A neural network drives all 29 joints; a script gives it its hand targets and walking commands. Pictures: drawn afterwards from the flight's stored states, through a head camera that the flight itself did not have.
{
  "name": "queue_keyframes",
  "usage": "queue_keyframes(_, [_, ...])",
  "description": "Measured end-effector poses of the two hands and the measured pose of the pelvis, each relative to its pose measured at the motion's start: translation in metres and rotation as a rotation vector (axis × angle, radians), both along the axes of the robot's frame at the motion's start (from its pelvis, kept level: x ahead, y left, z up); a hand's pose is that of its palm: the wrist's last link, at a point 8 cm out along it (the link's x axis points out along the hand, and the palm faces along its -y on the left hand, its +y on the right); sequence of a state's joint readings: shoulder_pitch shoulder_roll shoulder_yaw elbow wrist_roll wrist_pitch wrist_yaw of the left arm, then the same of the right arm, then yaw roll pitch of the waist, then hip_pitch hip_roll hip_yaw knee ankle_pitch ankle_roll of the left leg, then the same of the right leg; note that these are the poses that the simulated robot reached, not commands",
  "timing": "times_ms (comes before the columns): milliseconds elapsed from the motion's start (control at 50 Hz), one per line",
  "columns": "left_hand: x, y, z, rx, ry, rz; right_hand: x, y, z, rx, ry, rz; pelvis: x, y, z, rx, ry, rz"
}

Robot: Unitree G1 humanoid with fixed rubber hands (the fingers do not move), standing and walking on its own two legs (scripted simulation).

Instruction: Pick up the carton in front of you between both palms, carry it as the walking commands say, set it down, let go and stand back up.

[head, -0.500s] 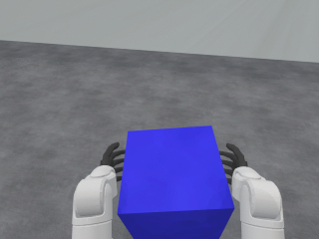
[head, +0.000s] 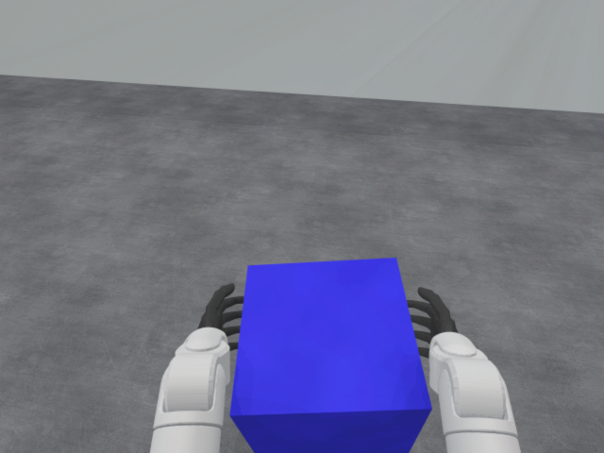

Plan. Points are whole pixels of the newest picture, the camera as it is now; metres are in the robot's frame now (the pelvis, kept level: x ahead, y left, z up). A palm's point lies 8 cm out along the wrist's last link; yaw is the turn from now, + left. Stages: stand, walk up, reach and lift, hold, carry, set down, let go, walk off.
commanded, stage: carry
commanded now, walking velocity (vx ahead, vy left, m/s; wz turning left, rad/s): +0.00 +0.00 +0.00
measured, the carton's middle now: (327, 368) +0.28 +0.00 -0.04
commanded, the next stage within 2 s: hold in 0.94 s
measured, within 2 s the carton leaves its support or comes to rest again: neither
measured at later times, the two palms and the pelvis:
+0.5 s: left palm (212, 345) +0.26 +0.15 +0.05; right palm (443, 350) +0.26 -0.15 +0.04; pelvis -0.03 +0.00 +0.00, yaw +0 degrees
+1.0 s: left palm (209, 355) +0.25 +0.15 +0.05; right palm (447, 361) +0.24 -0.15 +0.05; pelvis -0.04 +0.00 +0.01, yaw +0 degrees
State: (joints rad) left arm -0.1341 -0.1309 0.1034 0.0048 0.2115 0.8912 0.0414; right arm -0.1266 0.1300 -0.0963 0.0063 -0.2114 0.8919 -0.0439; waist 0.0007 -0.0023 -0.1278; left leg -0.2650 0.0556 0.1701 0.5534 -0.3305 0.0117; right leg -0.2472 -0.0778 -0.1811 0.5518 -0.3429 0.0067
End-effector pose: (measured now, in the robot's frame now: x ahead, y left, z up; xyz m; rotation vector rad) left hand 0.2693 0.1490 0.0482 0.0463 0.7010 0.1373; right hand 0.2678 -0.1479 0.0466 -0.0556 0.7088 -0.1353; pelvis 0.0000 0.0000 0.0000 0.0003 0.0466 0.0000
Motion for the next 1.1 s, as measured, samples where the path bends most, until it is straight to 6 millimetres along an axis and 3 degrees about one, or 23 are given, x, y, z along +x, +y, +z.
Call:
queue_keyframes(160, [0.005,0.000,-0.009,0.017,-0.017,-0.010,0.005,0.001,-0.010,-0.017,-0.017,0.013,-0.012,0.000,0.003,0.000,-0.012,0.000])
queue_keyframes(300, [0.006,0.000,-0.004,0.006,-0.062,-0.005,0.005,0.000,-0.004,-0.008,-0.062,0.003,-0.021,0.000,0.004,-0.001,-0.010,0.001])
queue_keyframes(560, [-0.010,0.000,-0.003,0.007,-0.039,-0.004,-0.010,0.000,-0.004,-0.008,-0.040,0.006,-0.028,0.000,0.004,-0.001,-0.014,0.002])
queue_keyframes(940, [-0.017,-0.001,-0.002,0.006,-0.043,-0.004,-0.018,-0.001,-0.002,-0.006,-0.043,0.003,-0.036,-0.001,0.004,-0.002,-0.016,0.001])
queue_keyframes(1100, [-0.036,0.003,0.000,0.008,-0.035,0.008,-0.032,0.002,0.000,-0.014,-0.034,0.037,-0.045,-0.003,0.013,0.002,-0.132,0.019])
